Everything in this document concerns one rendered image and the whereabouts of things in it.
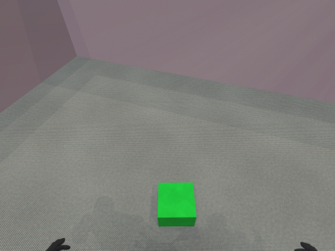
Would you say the left robot hand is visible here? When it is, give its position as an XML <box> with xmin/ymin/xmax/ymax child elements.
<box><xmin>46</xmin><ymin>238</ymin><xmax>70</xmax><ymax>251</ymax></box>

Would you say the carton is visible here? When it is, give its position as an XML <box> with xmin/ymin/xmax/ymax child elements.
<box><xmin>158</xmin><ymin>182</ymin><xmax>196</xmax><ymax>226</ymax></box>

